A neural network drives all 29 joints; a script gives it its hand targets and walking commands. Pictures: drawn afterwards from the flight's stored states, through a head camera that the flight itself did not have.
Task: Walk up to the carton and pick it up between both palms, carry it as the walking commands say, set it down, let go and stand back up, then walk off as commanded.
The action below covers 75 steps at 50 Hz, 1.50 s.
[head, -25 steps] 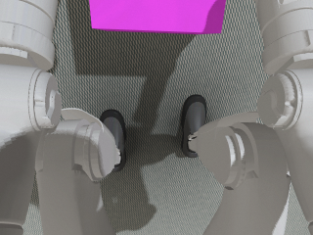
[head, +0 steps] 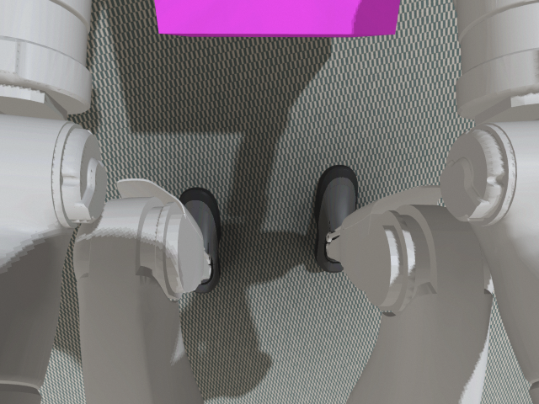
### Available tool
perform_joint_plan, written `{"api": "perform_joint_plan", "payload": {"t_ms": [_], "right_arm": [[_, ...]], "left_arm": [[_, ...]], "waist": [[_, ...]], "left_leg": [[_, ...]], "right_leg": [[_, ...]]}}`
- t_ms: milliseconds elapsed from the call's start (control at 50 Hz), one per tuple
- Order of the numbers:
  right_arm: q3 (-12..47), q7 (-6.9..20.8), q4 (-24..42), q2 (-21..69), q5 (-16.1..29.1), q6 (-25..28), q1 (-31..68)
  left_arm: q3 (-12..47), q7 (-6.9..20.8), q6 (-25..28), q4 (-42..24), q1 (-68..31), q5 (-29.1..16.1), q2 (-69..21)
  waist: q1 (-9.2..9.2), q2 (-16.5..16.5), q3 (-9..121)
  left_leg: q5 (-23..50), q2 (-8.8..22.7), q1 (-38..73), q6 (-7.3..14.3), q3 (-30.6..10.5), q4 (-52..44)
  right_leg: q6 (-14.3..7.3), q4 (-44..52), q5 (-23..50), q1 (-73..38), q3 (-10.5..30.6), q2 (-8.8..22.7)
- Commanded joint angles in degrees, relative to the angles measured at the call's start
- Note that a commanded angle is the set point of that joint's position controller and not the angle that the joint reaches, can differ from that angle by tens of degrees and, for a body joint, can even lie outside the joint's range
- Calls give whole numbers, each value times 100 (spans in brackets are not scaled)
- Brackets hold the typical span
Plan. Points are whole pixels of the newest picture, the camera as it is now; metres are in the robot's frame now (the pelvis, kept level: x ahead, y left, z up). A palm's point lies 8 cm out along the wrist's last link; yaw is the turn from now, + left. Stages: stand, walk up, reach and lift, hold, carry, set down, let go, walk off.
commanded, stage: reach and lift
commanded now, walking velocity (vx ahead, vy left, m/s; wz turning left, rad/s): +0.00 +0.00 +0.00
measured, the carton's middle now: out of the picture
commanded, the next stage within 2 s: none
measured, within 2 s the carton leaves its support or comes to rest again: neither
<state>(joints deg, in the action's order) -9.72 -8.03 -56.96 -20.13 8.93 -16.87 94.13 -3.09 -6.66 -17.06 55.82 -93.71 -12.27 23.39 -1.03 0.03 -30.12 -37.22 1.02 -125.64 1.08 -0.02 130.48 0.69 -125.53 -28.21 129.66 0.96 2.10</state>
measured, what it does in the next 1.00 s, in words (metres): rises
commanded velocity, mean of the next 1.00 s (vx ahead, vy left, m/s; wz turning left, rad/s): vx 0.00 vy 0.00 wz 0.00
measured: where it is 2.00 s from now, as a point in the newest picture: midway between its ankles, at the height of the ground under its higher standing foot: (268, 246)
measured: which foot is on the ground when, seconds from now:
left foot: down 0.00-1.00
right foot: down 0.00-1.00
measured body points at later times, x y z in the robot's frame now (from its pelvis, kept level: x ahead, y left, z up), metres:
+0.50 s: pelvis -0.02 +0.00 +0.02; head +0.34 +0.01 +0.28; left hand +0.58 +0.18 -0.08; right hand +0.58 -0.14 -0.08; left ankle +0.10 +0.12 -0.33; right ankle +0.14 -0.13 -0.32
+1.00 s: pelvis -0.03 -0.01 +0.07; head +0.31 +0.00 +0.34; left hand +0.56 +0.17 -0.01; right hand +0.56 -0.14 -0.02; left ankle +0.10 +0.12 -0.33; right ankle +0.14 -0.13 -0.33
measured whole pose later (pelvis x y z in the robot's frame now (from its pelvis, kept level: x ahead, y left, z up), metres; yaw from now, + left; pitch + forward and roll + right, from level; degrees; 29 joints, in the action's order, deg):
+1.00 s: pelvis -0.03 -0.01 +0.07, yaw +3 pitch +23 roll +1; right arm -13.8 -17.2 -45.3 -13.3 3.7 -26.8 87.2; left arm -5.4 -15.4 -27.6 46.8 -88.1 -3.6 18.2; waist -1.1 0.0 -30.0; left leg -31.6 -1.3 -109.0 -0.4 0.0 117.2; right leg 1.1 -114.2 -25.5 112.1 2.4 1.2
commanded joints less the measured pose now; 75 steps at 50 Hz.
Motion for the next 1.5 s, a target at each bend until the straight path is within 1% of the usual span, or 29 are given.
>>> {"api": "perform_joint_plan", "payload": {"t_ms": [0,20,40,100,140,160,180,240,260,280,300,320,440,460,500,560,660,680,780,840,900,940,960,1040,1060,1100,1220,1360,1480], "right_arm": [[1784,1599,2451,5976,829,55,3526],[1751,1631,2523,5968,718,41,3627],[1526,1691,1804,6086,552,-64,3421],[1234,1758,1442,6455,184,-147,2889],[1534,1712,2431,6482,583,-138,3197],[1418,1702,2590,6242,420,-151,3563],[1676,1670,2985,6306,582,-163,3525],[1611,1581,2940,6492,425,-285,3290],[1646,1609,2828,6566,601,-360,3218],[1727,1530,3235,6586,510,-376,3384],[1522,1490,2752,6615,318,-365,3381],[1675,1514,2896,6467,208,-354,3317],[1306,1593,2744,6581,124,-436,3179],[977,1612,2283,6507,-150,-445,2890],[856,1650,2253,6724,-179,-453,2857],[915,1695,2683,6507,-254,-439,3236],[1660,1579,3333,6871,416,-756,3913],[1522,1631,2960,6890,314,-791,3487],[1723,1649,3013,7126,182,-769,3158],[1364,1698,2466,7110,-43,-889,3106],[1133,1744,2132,6991,-169,-770,2651],[1616,1716,3007,7497,34,-763,2730],[1104,1734,2170,7312,-182,-873,2650],[2059,1638,3813,7249,348,-880,3259],[2067,1560,3937,7192,242,-966,3328],[2277,1507,4183,7245,508,-904,3781],[1082,1792,1841,7278,-310,-921,2607],[2355,1577,4253,7557,399,-998,3432],[1608,1688,2545,7501,-87,-1085,2724]], "left_arm": [[1617,1787,168,-2659,-4140,-613,-5940],[1283,1859,60,-2235,-3643,-387,-6088],[1284,1928,125,-2194,-3930,-477,-5970],[998,2064,91,-2006,-3769,-236,-6291],[1378,2086,44,-2578,-3784,-475,-6241],[1122,2099,-61,-2037,-3689,-376,-6302],[1351,2074,-115,-2299,-3475,-488,-6474],[1620,2056,-43,-3425,-4455,-777,-6612],[1587,2012,-66,-3398,-4346,-692,-6380],[1757,2006,-51,-3863,-4606,-930,-6446],[1319,2018,-184,-2652,-3917,-509,-6655],[1409,2092,-175,-2767,-3881,-709,-6819],[1411,2094,-335,-2489,-3562,-505,-7063],[1442,2117,-334,-2731,-3969,-542,-7120],[1303,2164,-348,-2199,-3441,-320,-7235],[1493,2205,-358,-2835,-4100,-556,-7327],[1320,1988,-456,-3514,-4585,-584,-6732],[1659,1983,-477,-3915,-4956,-609,-6795],[1271,2060,-636,-2768,-3255,-258,-7325],[972,2162,-627,-2635,-3607,-206,-7268],[1148,2254,-684,-2169,-3265,-149,-7598],[1443,2145,-554,-3504,-3722,-406,-7606],[916,2154,-618,-2538,-3498,1,-7399],[1549,2147,-686,-3666,-3882,-520,-7300],[1671,2086,-673,-3983,-4192,-650,-7325],[1804,2023,-753,-3852,-3955,-654,-7612],[970,2206,-749,-2199,-3287,0,-7709],[1742,2095,-786,-3801,-3479,-646,-7637],[1275,2200,-859,-2442,-3001,-128,-7793]], "waist": [[-222,-152,12622],[185,-56,12096],[-173,124,11625],[-187,-16,11278],[-20,-164,12531],[-307,56,12615],[71,-5,12968],[-414,-317,14042],[-51,-362,13774],[-434,-15,14644],[-104,-137,13601],[-567,118,13988],[-515,-361,13878],[-839,-501,13523],[-608,-475,12892],[-1118,-494,13812],[-193,-10,15298],[-490,-213,15536],[-167,-22,14769],[-315,226,14465],[-589,-416,14106],[-469,-42,15738],[-461,-262,14608],[-328,26,16819],[-604,54,16934],[-333,-184,16765],[-583,-133,13094],[-356,329,17087],[-574,33,14227]], "left_leg": [[3216,-707,4617,-76,369,-1213],[3173,-792,4511,11,377,-1369],[2670,-738,4114,76,383,-1348],[2256,-730,3631,-2,451,-1498],[2528,-720,4268,-24,511,-1432],[2514,-692,4097,-53,502,-1490],[2943,-791,4517,-52,472,-1548],[2990,-805,4553,-125,531,-1521],[3128,-837,4719,-103,470,-1657],[3170,-844,4685,-163,563,-1549],[2782,-853,4121,-14,458,-1805],[2865,-868,4301,-74,449,-1729],[2621,-838,4831,-93,316,-2024],[2410,-822,4593,-200,320,-2065],[1966,-873,4251,-147,382,-2220],[2174,-868,4670,-195,336,-2198],[2297,-942,5007,2,489,-2407],[2200,-901,5400,-10,326,-2434],[1848,-937,5004,-52,472,-2533],[1623,-844,4451,-61,478,-2728],[1469,-831,4492,-156,391,-2801],[2353,-973,5522,-160,435,-2827],[1867,-924,4775,-165,455,-2871],[2596,-974,5621,-175,531,-2865],[2573,-1014,5790,-146,488,-2919],[2345,-1066,6089,-88,398,-3000],[775,-901,4685,-66,243,-3574],[2575,-1090,6459,-40,256,-3515],[1014,-911,5517,-50,271,-3933]], "right_leg": [[-79,497,3331,-6540,-576,-770],[42,617,3042,-6256,-622,-750],[-65,689,2466,-5870,-633,-738],[-124,809,2353,-6002,-579,-734],[-86,823,2553,-6425,-574,-764],[-78,1012,2722,-6631,-609,-803],[-71,896,2947,-6546,-620,-814],[-197,986,3195,-7360,-458,-795],[-127,926,3364,-7115,-492,-864],[-186,1144,3612,-7959,-363,-856],[-120,1045,3174,-7123,-433,-818],[-157,1165,3208,-7463,-508,-816],[-47,1372,2524,-6557,-628,-839],[-181,1487,2400,-6423,-612,-835],[-186,1638,1841,-5951,-578,-849],[-200,1702,2179,-6460,-633,-818],[-93,1858,2270,-7617,-439,-893],[-124,1698,2185,-7496,-469,-899],[-152,2090,1704,-7323,-397,-863],[-95,2225,1681,-7399,-414,-837],[-183,2258,1543,-7031,-400,-839],[-121,2277,2372,-7881,-458,-957],[-160,2393,1846,-7135,-347,-951],[-60,2535,2707,-8866,-271,-915],[-64,2530,2837,-9161,-287,-964],[-76,2536,2364,-8946,-244,-906],[-157,2996,600,-6866,-401,-832],[-66,3093,2628,-9524,-202,-938],[-51,3388,945,-8030,-325,-895]]}}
